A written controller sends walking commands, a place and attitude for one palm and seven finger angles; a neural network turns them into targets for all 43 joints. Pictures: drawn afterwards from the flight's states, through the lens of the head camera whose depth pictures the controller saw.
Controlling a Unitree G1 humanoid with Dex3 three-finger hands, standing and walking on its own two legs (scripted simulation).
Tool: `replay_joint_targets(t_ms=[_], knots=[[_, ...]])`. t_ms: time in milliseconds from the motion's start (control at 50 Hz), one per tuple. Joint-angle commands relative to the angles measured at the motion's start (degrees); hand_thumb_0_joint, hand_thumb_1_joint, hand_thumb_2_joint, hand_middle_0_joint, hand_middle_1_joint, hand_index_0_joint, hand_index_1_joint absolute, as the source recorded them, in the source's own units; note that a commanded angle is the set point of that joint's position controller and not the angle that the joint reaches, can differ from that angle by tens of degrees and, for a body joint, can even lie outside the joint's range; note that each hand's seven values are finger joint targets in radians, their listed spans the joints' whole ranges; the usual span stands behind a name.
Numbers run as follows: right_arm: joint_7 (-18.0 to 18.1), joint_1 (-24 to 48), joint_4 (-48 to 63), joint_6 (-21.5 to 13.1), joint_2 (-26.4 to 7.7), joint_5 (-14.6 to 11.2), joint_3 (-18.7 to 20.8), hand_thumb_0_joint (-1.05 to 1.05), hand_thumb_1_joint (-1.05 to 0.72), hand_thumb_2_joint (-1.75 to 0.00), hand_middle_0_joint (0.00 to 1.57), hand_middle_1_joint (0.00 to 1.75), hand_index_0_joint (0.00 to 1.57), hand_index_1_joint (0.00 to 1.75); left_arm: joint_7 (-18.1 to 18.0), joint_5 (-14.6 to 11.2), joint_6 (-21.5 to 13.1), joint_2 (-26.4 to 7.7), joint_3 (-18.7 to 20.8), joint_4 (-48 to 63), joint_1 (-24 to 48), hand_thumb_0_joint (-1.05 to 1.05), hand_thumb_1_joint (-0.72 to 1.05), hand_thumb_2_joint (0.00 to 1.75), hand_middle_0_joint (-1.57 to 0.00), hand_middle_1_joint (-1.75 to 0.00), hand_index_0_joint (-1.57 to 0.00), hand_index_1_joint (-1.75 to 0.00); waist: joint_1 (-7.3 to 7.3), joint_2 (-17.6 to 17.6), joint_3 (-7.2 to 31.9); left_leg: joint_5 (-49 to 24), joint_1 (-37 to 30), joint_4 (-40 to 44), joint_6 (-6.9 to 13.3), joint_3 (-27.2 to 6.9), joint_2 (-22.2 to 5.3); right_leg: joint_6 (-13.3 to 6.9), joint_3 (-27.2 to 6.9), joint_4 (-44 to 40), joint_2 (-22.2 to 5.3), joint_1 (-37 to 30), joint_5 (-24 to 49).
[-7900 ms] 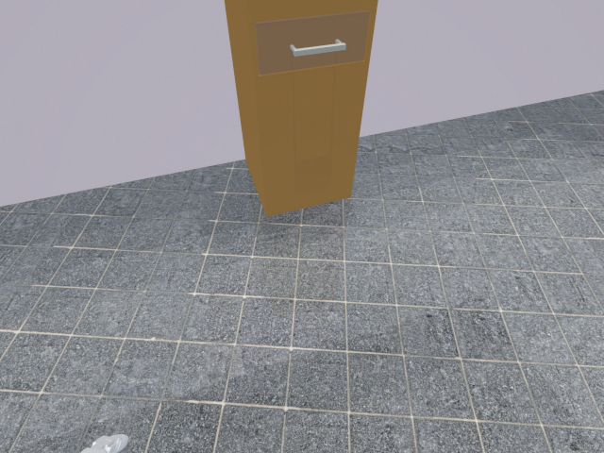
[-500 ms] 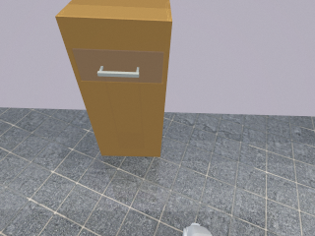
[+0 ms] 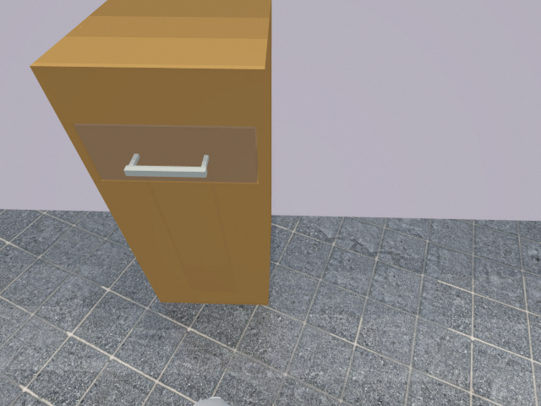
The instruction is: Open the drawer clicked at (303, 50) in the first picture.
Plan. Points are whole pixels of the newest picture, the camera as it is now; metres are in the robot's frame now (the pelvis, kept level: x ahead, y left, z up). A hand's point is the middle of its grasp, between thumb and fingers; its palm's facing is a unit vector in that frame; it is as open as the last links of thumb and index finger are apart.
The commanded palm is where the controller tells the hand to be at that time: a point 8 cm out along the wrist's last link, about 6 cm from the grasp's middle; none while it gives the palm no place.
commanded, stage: take the last steps up to it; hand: left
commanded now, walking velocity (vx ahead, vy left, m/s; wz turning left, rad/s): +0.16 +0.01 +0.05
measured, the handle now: (168, 165) +0.59 +0.28 -0.01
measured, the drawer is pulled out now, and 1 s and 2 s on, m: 0.00 0.00 0.00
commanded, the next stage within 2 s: come to a stop and stand still in 0.04 s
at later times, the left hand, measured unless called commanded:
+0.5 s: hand out of the picture +0.10 +0.18 -0.18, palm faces +0.05 -0.96 -0.26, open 7.4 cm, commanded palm none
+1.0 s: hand out of the picture +0.04 +0.18 -0.17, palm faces +0.10 -0.97 -0.24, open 7.4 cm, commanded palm none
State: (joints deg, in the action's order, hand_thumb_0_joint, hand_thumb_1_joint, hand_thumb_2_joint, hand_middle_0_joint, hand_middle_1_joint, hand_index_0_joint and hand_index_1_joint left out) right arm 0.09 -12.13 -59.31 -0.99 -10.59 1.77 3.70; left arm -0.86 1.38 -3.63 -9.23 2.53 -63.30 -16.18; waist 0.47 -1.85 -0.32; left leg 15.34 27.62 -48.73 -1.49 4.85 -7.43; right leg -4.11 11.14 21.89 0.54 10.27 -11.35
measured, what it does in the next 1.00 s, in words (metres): steps on the spot: left foot, then right foot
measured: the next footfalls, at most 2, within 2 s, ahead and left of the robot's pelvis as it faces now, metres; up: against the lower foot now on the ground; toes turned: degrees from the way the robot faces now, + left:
left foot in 0.14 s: +0.13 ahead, +0.14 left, +0.00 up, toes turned +8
right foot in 0.44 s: +0.15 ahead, -0.11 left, +0.00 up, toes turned -5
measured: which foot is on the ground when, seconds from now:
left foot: up 0.00-0.12, down 0.14-0.50, up 0.52-1.00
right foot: down 0.00-0.16, up 0.18-0.42, down 0.44-1.00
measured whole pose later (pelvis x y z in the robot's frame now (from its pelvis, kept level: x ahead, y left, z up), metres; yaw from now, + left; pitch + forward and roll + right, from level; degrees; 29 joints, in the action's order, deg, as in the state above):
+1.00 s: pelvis +0.02 -0.01 +0.00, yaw +1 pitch +0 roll +1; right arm 0.5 -15.8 -60.7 1.2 -10.7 1.2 2.7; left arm -1.2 1.7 2.0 -10.4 3.3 -61.4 -13.2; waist 1.8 0.6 0.2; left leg 21.4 8.0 -28.0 0.3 3.5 -1.0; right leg -2.0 6.0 20.0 -2.0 17.8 -3.6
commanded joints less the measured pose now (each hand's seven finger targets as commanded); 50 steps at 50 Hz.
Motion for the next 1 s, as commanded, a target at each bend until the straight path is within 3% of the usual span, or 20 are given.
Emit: replay_joint_targets(t_ms=[0, 80, 100, 120, 140, 160, 180, 200, 260, 380, 420, 440, 480, 540, 680, 800, 880, 940, 960, 980], knots=[[-0.81, -0.64, 2.2, -0.78, 0.03, -0.55, -0.79, 0.0, -0.9, -0.9, 0.2, 0.3, 0.2, 0.3, 0.15, 0.1, -0.7, -7.18, 1.07, 0.76, -5.0, 0.0, 0.9, 0.9, -0.2, -0.3, -0.2, -0.3, 0.79, 6.25, -2.68, 1.51, -2.92, 8.91, 0.43, -0.14, 0.83, -6.23, -13.96, -10.21, -18.0, -0.87, 4.36], [-0.37, -3.72, 0.52, -1.68, -1.02, -0.52, -0.97, 0.0, -0.9, -0.9, 0.2, 0.3, 0.2, 0.3, 0.2, -0.42, 0.26, -6.27, 0.77, -0.12, -5.17, 0.0, 0.9, 0.9, -0.2, -0.3, -0.2, -0.3, -1.22, 3.64, -2.42, -4.42, -18.31, 21.46, 0.75, 2.11, 3.24, -2.74, -10.45, -3.07, -14.12, 5.28, 0.96], [0.0, -7.43, -0.75, -2.12, -3.23, -0.47, -0.68, 0.0, -0.9, -0.9, 0.2, 0.3, 0.2, 0.3, 0.32, -0.54, 0.51, -4.66, 0.39, 0.18, -5.32, 0.0, 0.9, 0.9, -0.2, -0.3, -0.2, -0.3, -2.68, -2.1, -0.94, -6.31, -25.37, 24.84, 1.83, -1.84, 0.43, -0.59, -8.1, 3.91, -10.73, 9.39, -1.66], [0.53, -11.47, -1.78, -2.32, -7.11, -0.1, 0.04, 0.0, -0.9, -0.9, 0.2, 0.3, 0.2, 0.3, 0.59, -0.74, 0.55, -2.4, -0.12, 1.03, -5.39, 0.0, 0.9, 0.9, -0.2, -0.3, -0.2, -0.3, -3.86, -10.87, 0.39, -9.28, -30.85, 28.5, 5.97, -13.25, -8.77, 2.21, -3.52, 14.45, -5.25, 16.53, -7.49], [0.96, -12.86, -1.96, -1.67, -8.95, -0.28, 0.21, 0.0, -0.9, -0.9, 0.2, 0.3, 0.2, 0.3, 0.48, -0.76, 0.51, -1.45, -0.64, 1.89, -4.48, 0.0, 0.9, 0.9, -0.2, -0.3, -0.2, -0.3, -4.03, -14.4, 0.42, -17.29, -30.11, 33.4, 11.03, -20.66, -16.18, 3.81, -2.38, 24.51, -2.75, 19.46, -20.35], [1.32, -9.39, -1.4, -1.02, -7.81, -0.32, -0.33, 0.0, -0.9, -0.9, 0.2, 0.3, 0.2, 0.3, 0.02, -0.43, 0.99, -1.65, -0.66, 1.78, -4.27, 0.0, 0.9, 0.9, -0.2, -0.3, -0.2, -0.3, -2.47, -8.67, -1.16, -17.83, -23.71, 34.05, 12.07, -18.07, -15.67, 3.64, -6.42, 26.9, -4.38, 16.24, -22.19], [2.01, -4.82, -0.76, -1.22, -5.51, -0.45, -1.33, 0.0, -0.9, -0.9, 0.2, 0.3, 0.2, 0.3, -0.34, -0.44, 1.87, -0.89, -0.94, 0.26, -4.83, 0.0, 0.9, 0.9, -0.2, -0.3, -0.2, -0.3, -0.76, -11.75, -2.77, -25.43, -19.34, 34.3, 10.65, -14.77, -13.5, 4.5, -8.34, 26.52, -6.51, 13.92, -19.85], [2.41, -1.94, -0.35, -1.27, -3.89, -0.67, -2.13, 0.0, -0.9, -0.9, 0.2, 0.3, 0.2, 0.3, -0.48, -0.64, 2.23, -1.08, -1.03, -0.47, -5.6, 0.0, 0.9, 0.9, -0.2, -0.3, -0.2, -0.3, 0.14, -8.99, -3.78, -34.65, -17.38, 32.76, 10.01, -11.5, -11.94, 5.1, -8.97, 24.52, -7.1, 11.01, -17.71], [3.01, -0.66, -0.49, -0.79, -4.56, -1.02, -1.31, 0.0, -0.9, -0.9, 0.2, 0.3, 0.2, 0.3, -0.92, -0.96, 3.16, -1.27, -0.96, -1.72, -7.7, 0.0, 0.9, 0.9, -0.2, -0.3, -0.2, -0.3, 0.32, -3.92, 0.69, -47.04, -23.0, 28.45, 8.93, -6.46, -9.56, 5.97, -8.13, 15.96, -6.21, 7.4, -10.55], [2.91, 1.27, 0.58, 1.04, -7.51, -1.09, 0.81, 0.0, -0.9, -0.9, 0.2, 0.3, 0.2, 0.3, -0.82, -0.03, 5.1, -4.16, 0.46, 1.78, -6.2, 0.0, 0.9, 0.9, -0.2, -0.3, -0.2, -0.3, 0.6, -5.76, 0.82, -34.37, -17.74, 26.73, 8.49, -5.8, -9.29, 5.02, -7.45, 15.22, -5.09, 4.98, -4.54], [2.65, 3.12, 1.38, 1.76, -6.92, -0.91, 1.03, 0.0, -0.9, -0.9, 0.2, 0.3, 0.2, 0.3, -0.84, 0.19, 5.06, -5.15, 0.87, 2.6, -6.72, 0.0, 0.9, 0.9, -0.2, -0.3, -0.2, -0.3, 1.55, -4.16, -0.47, -23.97, -13.79, 23.42, 6.02, -3.94, -5.97, 4.39, -9.1, 9.9, -6.21, 2.75, 7.36], [2.36, 2.92, 1.64, 2.08, -5.57, -1.06, 1.02, 0.0, -0.9, -0.9, 0.2, 0.3, 0.2, 0.3, -0.92, 0.4, 4.77, -6.98, 1.1, 3.14, -5.82, 0.0, 0.9, 0.9, -0.2, -0.3, -0.2, -0.3, 1.24, 0.6, -0.17, -15.78, -12.44, 19.51, 3.5, -1.58, -1.91, 3.26, -13.22, 6.45, -8.86, 2.38, 16.38], [1.61, 1.12, 1.82, 3.23, -1.55, -1.29, 0.41, 0.0, -0.9, -0.9, 0.2, 0.3, 0.2, 0.3, -1.11, 0.23, 3.95, -10.4, 1.43, 3.87, -3.61, 0.0, 0.9, 0.9, -0.2, -0.3, -0.2, -0.3, 0.5, 14.63, -0.07, 9.75, -10.85, 6.47, 0.29, 1.71, 6.17, -3.44, -23.0, -2.48, -19.28, 4.47, 25.39], [1.33, 0.57, 0.56, 4.19, -2.3, -1.21, 0.54, 0.0, -0.9, -0.9, 0.2, 0.3, 0.2, 0.3, -1.64, 0.0, 3.92, -9.45, 1.3, 5.71, 1.31, 0.0, 0.9, 0.9, -0.2, -0.3, -0.2, -0.3, 0.46, 9.88, -1.1, 13.63, -7.68, -7.69, 0.81, -5.33, 5.32, -6.97, -23.38, -5.86, -19.94, 6.31, 16.13], [0.56, -0.75, 0.76, 3.95, -4.58, -0.89, 0.61, 0.0, -0.9, -0.9, 0.2, 0.3, 0.2, 0.3, -1.85, -0.04, 3.52, -10.71, 2.77, 6.68, 0.47, 0.0, 0.9, 0.9, -0.2, -0.3, -0.2, -0.3, 2.66, 8.19, 2.79, 9.7, -2.15, -5.73, -1.06, -6.66, 4.97, -6.17, -22.29, -6.12, -20.18, -6.03, 11.3], [0.09, -2.68, 1.04, 3.43, -3.74, -0.94, 0.15, 0.0, -0.9, -0.9, 0.2, 0.3, 0.2, 0.3, -1.21, 0.47, 3.74, -11.64, 3.07, 6.72, 0.9, 0.0, 0.9, 0.9, -0.2, -0.3, -0.2, -0.3, 3.01, 11.29, 2.54, 10.5, -7.52, 6.15, -0.19, -4.36, 5.76, -4.94, -23.25, -10.71, -18.02, -3.31, -5.69], [0.07, -8.75, -0.81, 3.15, -2.88, -0.94, -0.07, 0.0, -0.9, -0.9, 0.2, 0.3, 0.2, 0.3, -0.84, 0.55, 4.07, -12.01, 3.13, 6.32, 3.61, 0.0, 0.9, 0.9, -0.2, -0.3, -0.2, -0.3, 0.53, 12.69, 2.44, 9.89, -15.18, 12.73, 0.73, -0.91, 7.32, -2.48, -21.56, -15.34, -15.94, 2.63, -16.14], [0.37, -19.19, -4.58, 2.71, -1.54, -0.86, -0.6, 0.0, -0.9, -0.9, 0.2, 0.3, 0.2, 0.3, -0.79, 0.21, 4.85, -11.46, 2.84, 5.72, 7.23, 0.0, 0.9, 0.9, -0.2, -0.3, -0.2, -0.3, -3.9, 12.53, 1.95, 3.63, -27.42, 24.51, 1.98, 2.23, 9.31, 2.77, -16.82, -16.27, -11.99, 11.23, -22.66], [0.7, -21.22, -5.3, 2.41, -1.66, -0.69, -0.85, 0.0, -0.9, -0.9, 0.2, 0.3, 0.2, 0.3, -0.69, -0.04, 5.02, -10.1, 2.43, 5.59, 7.28, 0.0, 0.9, 0.9, -0.2, -0.3, -0.2, -0.3, -4.42, 8.98, 0.68, 4.47, -28.56, 29.33, 2.42, 0.51, 8.5, 4.14, -15.11, -12.96, -9.94, 13.5, -23.91], [1.1, -20.67, -4.87, 2.07, -3.26, -0.13, -0.57, 0.0, -0.9, -0.9, 0.2, 0.3, 0.2, 0.3, -0.46, -0.38, 5.28, -7.5, 1.91, 5.47, 6.2, 0.0, 0.9, 0.9, -0.2, -0.3, -0.2, -0.3, -4.07, -0.11, -2.23, 14.78, -25.76, 36.85, 4.52, -9.19, 2.7, 5.07, -12.43, -3.57, -5.86, 18.29, -24.89]])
